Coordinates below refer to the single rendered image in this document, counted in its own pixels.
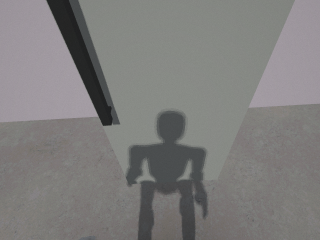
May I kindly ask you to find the handle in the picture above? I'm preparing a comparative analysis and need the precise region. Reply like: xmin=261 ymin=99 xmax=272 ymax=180
xmin=46 ymin=0 xmax=113 ymax=126

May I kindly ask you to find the fridge door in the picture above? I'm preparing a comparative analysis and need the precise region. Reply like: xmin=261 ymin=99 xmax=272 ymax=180
xmin=45 ymin=0 xmax=295 ymax=185

